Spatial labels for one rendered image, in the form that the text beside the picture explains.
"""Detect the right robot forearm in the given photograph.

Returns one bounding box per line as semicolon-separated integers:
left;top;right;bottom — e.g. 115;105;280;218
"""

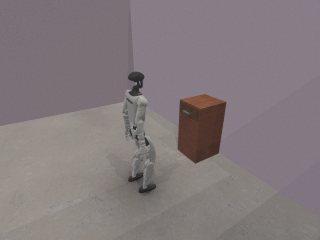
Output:
136;120;146;147

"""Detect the left robot foot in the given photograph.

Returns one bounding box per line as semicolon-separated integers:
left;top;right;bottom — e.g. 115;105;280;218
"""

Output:
128;172;144;182

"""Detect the robot right hand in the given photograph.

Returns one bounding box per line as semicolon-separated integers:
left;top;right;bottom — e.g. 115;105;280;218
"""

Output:
139;145;149;161

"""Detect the left robot forearm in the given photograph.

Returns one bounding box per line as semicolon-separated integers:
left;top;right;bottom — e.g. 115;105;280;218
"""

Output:
122;112;131;129

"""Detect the handle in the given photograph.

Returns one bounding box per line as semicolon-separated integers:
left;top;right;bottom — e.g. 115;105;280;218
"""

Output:
182;110;192;115

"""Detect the right robot thigh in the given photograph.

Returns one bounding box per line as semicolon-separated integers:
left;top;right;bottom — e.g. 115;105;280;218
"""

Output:
144;135;156;168

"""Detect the cabinet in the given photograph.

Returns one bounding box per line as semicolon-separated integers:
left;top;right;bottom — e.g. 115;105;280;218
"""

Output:
178;94;227;164

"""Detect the robot left hand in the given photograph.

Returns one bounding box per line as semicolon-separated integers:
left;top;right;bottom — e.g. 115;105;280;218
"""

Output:
124;128;134;141

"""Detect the robot left upper arm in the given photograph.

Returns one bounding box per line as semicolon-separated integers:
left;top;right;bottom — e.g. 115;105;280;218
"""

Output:
122;90;131;114

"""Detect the drawer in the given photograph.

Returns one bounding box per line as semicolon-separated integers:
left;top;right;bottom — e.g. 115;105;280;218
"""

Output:
180;102;199;122

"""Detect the robot right upper arm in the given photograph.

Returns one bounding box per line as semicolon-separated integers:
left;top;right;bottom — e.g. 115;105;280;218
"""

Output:
135;96;148;126

